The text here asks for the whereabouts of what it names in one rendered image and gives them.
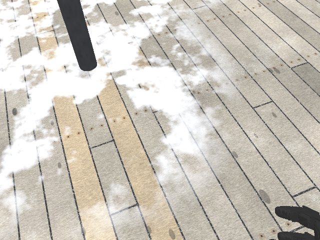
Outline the robot right hand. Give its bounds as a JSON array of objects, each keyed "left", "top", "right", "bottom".
[{"left": 269, "top": 205, "right": 320, "bottom": 240}]

